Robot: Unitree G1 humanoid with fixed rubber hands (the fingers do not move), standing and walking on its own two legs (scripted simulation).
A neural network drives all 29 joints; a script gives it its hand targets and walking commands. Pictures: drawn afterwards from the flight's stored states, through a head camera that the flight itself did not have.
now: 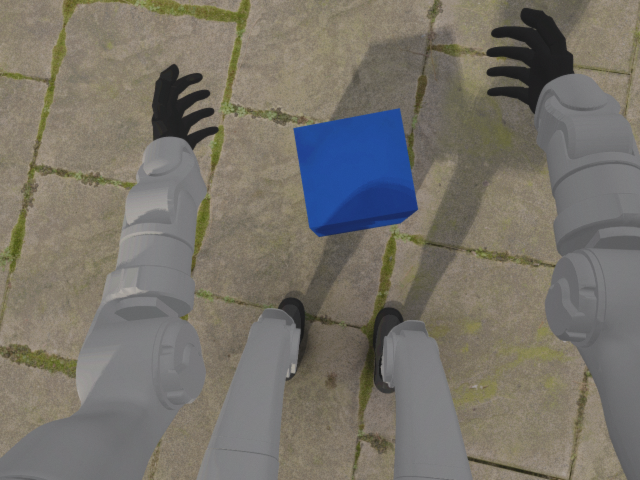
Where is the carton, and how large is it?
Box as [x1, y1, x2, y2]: [293, 108, 417, 236]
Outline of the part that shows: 399,108 293,128 309,227 318,236 399,223 417,209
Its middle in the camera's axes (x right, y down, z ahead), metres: +0.08 -0.14 +0.88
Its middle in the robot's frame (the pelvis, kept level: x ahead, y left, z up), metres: +0.52 +0.01 -0.53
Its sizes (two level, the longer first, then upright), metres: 0.210 0.200 0.250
